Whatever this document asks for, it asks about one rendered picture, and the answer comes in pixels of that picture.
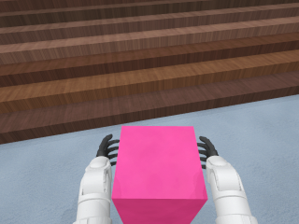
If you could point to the carton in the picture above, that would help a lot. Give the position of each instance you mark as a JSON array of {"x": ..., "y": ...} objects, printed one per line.
[{"x": 158, "y": 177}]

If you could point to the robot right forearm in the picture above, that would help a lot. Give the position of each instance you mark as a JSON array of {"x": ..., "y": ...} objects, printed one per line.
[{"x": 229, "y": 196}]

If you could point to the right robot hand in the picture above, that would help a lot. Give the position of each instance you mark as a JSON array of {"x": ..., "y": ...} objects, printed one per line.
[{"x": 209, "y": 150}]

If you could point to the robot left forearm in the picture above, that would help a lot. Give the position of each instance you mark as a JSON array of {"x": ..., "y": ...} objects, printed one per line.
[{"x": 94, "y": 196}]

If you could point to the left robot hand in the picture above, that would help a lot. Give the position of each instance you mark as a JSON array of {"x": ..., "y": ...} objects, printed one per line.
[{"x": 104, "y": 148}]

